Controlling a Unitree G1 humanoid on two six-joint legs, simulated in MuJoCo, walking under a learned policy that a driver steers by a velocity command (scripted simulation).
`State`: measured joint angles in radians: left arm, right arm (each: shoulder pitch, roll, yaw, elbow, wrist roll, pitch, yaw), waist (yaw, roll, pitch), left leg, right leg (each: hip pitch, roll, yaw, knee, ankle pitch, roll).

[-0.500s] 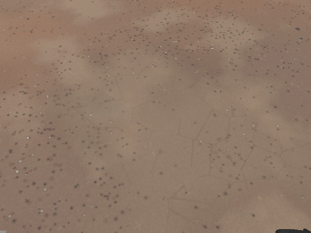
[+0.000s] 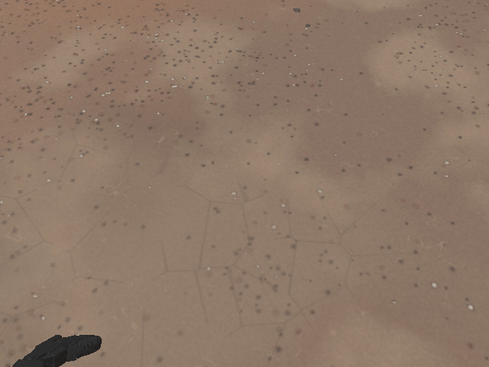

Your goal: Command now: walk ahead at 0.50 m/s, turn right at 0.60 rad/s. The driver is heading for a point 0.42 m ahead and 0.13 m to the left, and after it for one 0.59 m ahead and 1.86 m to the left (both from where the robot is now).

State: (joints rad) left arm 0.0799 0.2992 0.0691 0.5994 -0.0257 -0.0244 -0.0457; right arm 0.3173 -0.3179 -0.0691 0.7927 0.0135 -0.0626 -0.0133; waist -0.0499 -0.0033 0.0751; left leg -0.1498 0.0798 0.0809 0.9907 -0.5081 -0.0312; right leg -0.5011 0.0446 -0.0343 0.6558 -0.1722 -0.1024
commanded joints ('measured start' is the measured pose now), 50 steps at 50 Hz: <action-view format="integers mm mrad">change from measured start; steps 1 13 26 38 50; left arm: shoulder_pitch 277 188 314 8 310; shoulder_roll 180 120 33 52 218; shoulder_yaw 57 15 -25 -26 54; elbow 2 100 108 29 88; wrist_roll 2 34 53 44 26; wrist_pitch -29 -68 -56 -72 -92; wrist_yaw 10 41 59 47 37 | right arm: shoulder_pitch -116 -196 120 -31 144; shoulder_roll -136 -35 -238 -145 -56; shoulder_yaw -10 17 -64 -35 5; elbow -175 -127 -154 -174 -188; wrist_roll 29 5 14 5 25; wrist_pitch -79 -25 -12 1 11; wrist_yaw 15 29 53 4 -1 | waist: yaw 153 102 -13 18 114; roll -91 -46 282 68 -276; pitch -252 -32 -449 -81 -361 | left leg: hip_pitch -700 -489 522 -155 -624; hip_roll -26 44 251 -1 -132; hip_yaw -170 -110 -858 -328 -255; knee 350 -248 -602 -753 227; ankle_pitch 63 649 315 524 -87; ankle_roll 33 -2 448 277 50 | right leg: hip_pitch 751 338 -135 -34 830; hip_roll -323 -192 62 -86 -476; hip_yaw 659 85 32 87 851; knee -375 -519 720 61 -342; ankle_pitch -166 220 -351 152 -382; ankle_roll -250 -108 119 185 -163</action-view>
